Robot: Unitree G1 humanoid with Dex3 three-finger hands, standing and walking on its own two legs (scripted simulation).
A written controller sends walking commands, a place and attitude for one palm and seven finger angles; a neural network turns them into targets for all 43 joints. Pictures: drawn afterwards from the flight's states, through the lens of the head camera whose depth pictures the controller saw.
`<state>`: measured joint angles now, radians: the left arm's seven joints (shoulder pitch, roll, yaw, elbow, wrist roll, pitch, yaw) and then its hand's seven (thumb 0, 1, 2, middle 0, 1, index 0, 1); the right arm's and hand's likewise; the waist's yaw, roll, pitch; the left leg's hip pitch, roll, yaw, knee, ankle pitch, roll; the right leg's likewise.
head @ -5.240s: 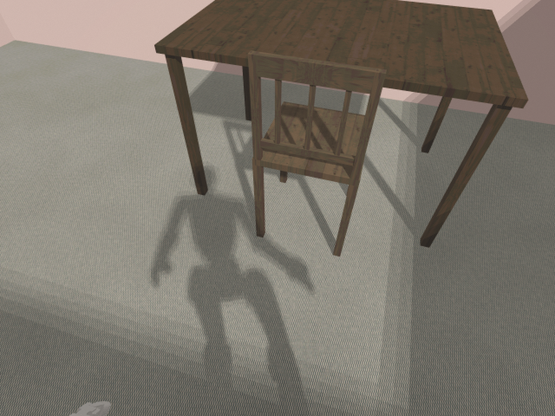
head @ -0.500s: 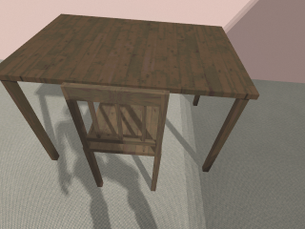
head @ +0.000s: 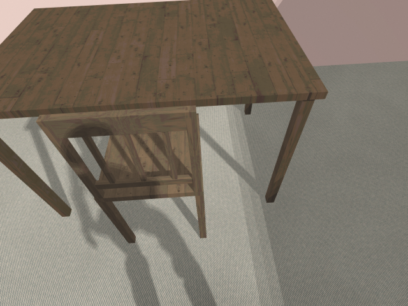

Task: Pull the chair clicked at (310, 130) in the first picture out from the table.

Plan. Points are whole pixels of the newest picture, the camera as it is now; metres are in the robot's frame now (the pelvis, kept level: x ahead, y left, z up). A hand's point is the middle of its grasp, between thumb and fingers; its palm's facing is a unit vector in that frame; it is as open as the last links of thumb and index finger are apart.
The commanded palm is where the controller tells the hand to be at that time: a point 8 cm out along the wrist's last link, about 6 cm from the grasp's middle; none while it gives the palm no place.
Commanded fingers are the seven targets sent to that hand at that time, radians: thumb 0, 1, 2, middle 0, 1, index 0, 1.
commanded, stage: look again from close up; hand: left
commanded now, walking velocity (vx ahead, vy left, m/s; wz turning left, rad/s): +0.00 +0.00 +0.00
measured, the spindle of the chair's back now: (135, 158) +0.53 +0.22 -0.10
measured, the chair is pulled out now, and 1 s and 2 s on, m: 0.00 0.00 0.00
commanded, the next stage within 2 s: shuffle to correct the standing spot in 0.66 s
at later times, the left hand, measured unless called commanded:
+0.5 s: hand out of the picture +0.01 +0.15 -0.16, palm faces +0.05 -0.97 -0.22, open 7.3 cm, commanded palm none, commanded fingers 0.00 0.90 0.90 -0.20 -0.30 -0.20 -0.30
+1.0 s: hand out of the picture +0.00 +0.17 -0.18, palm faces +0.09 -0.98 -0.17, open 7.4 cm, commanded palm none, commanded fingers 0.00 0.90 0.90 -0.20 -0.30 -0.20 -0.30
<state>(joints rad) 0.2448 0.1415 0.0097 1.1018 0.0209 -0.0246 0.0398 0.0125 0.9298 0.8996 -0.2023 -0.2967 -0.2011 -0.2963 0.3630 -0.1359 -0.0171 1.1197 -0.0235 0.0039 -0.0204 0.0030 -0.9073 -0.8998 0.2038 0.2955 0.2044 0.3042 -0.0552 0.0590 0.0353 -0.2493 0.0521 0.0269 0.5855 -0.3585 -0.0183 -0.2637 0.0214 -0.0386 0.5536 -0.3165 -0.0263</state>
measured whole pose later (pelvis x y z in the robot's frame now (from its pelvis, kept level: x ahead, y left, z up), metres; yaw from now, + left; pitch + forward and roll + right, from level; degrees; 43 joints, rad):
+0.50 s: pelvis +0.02 -0.03 +0.01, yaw +1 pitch -1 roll +1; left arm 0.30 0.14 0.00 1.11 0.01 -0.03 0.03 0.00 0.91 0.90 -0.20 -0.30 -0.20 -0.30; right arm 0.28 -0.16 0.01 1.12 -0.01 -0.01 -0.03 0.00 -0.92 -0.90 0.20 0.29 0.20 0.30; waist 0.00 0.03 0.02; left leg -0.12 0.06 0.01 0.45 -0.31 -0.06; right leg -0.17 0.03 -0.06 0.51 -0.33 -0.06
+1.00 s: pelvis +0.03 +0.00 +0.00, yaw +2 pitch -1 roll -1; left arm 0.36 0.14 0.03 1.10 0.02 -0.02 0.02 0.00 0.90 0.90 -0.20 -0.30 -0.20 -0.30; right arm 0.36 -0.12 0.00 1.14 -0.03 0.00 -0.01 0.00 -0.91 -0.90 0.20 0.30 0.20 0.30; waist 0.01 0.00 0.00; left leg -0.17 0.04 0.01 0.58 -0.40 -0.01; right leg -0.18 0.01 -0.06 0.56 -0.38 -0.03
